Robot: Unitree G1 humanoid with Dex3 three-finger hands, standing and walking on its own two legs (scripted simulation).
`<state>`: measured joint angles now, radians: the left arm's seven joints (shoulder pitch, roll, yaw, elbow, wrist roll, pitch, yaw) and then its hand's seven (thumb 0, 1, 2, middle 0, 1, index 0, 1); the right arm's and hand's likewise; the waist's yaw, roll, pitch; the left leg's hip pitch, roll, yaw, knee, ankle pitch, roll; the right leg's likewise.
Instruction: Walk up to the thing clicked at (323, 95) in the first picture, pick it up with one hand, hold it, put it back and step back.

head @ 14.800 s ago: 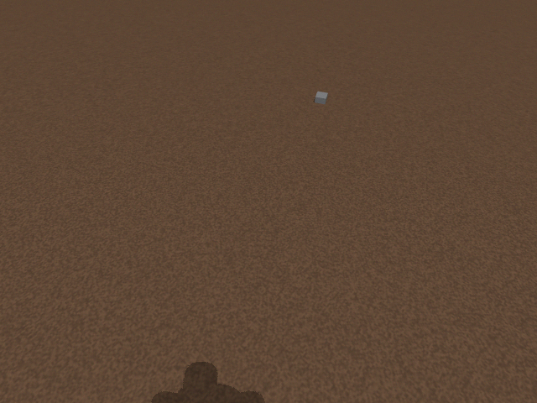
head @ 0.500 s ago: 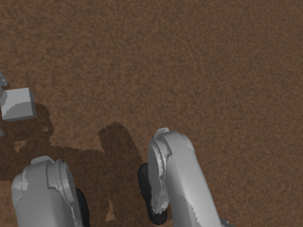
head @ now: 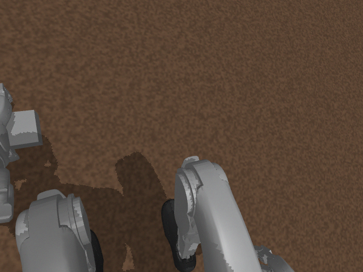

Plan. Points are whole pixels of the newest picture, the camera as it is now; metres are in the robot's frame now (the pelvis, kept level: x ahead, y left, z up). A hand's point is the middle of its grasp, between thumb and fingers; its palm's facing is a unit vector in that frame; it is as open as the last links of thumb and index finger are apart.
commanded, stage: rest palm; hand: left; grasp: from above
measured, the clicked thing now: (21, 129) +0.49 +0.26 -0.31
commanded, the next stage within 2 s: close in 1.32 s
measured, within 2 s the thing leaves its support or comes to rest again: neither
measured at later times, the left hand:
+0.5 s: hand (10, 132) +0.47 +0.26 -0.25, palm faces -0.51 -0.24 -0.83, open 13.8 cm
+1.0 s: hand (16, 132) +0.48 +0.26 -0.28, palm faces -0.48 -0.19 -0.86, open 13.9 cm
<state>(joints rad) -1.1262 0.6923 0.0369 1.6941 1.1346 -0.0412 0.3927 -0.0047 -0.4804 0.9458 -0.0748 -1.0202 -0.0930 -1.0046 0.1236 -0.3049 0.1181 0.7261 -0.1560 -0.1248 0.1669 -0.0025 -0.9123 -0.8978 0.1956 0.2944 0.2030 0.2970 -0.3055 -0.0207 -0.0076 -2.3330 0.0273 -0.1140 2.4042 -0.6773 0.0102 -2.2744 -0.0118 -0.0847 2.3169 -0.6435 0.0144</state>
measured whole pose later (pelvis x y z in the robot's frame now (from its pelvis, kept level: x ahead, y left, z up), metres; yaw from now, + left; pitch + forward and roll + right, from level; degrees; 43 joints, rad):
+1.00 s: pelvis +0.01 +0.01 -0.02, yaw -6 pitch +30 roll -13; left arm -1.13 0.92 0.15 1.82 1.22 -0.11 0.61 -0.01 -0.47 0.95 -0.08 -1.01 -0.10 -1.00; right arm 0.13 -0.34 0.25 0.71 -0.25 -0.27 0.31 0.00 -0.92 -0.90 0.19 0.29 0.20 0.30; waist -0.40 -0.11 0.14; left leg -2.36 0.04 -0.21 2.54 -0.74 0.02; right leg -2.26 0.02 -0.16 2.37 -0.66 0.04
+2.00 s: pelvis +0.00 +0.01 -0.02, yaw -7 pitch +29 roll -14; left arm -1.10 0.99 0.10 1.76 1.21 -0.17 0.55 0.00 -0.29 0.85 -0.17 -1.01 -0.21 -0.97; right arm 0.11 -0.34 0.30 0.67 -0.25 -0.26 0.29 0.00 -0.91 -0.90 0.19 0.29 0.20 0.30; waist -0.40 -0.13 0.18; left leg -2.35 0.03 -0.25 2.55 -0.74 0.01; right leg -2.24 0.03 -0.19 2.36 -0.65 0.04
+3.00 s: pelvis +0.00 +0.01 -0.02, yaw -8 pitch +28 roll -15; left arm -1.09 1.00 0.03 1.75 1.26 -0.23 0.61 0.00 -0.14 0.66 -0.43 -0.81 -0.50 -0.76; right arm 0.10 -0.35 0.33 0.64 -0.27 -0.26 0.27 0.00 -0.90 -0.90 0.20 0.29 0.20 0.30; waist -0.39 -0.15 0.19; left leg -2.33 0.03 -0.26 2.55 -0.74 0.01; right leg -2.22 0.03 -0.20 2.35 -0.64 0.04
